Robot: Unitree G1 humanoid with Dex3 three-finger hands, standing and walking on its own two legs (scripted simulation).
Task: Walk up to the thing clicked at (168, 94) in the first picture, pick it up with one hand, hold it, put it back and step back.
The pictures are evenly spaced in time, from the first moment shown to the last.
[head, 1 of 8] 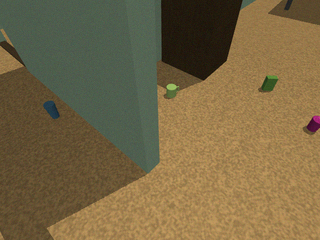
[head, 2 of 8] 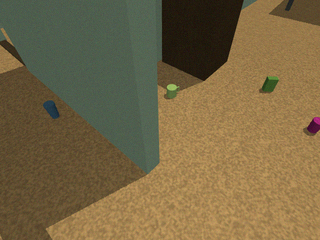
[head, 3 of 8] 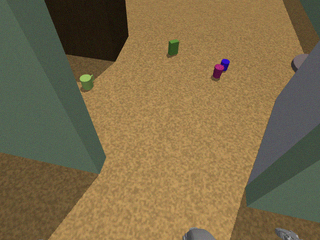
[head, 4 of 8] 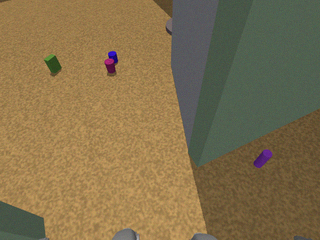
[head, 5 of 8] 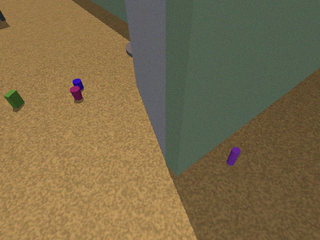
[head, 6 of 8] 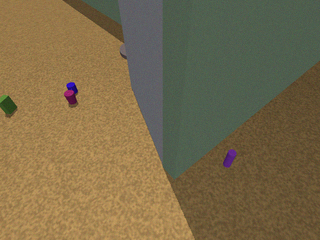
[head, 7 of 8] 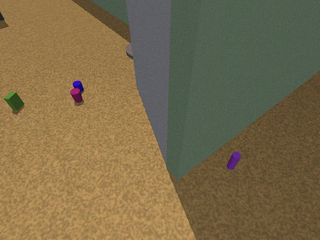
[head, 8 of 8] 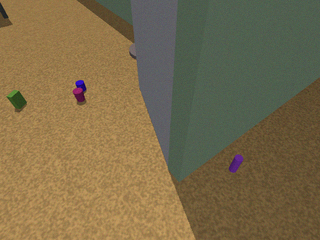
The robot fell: no
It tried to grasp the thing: no
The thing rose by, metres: 0.00
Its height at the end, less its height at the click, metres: +0.00
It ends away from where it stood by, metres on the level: 0.00
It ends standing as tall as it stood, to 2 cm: yes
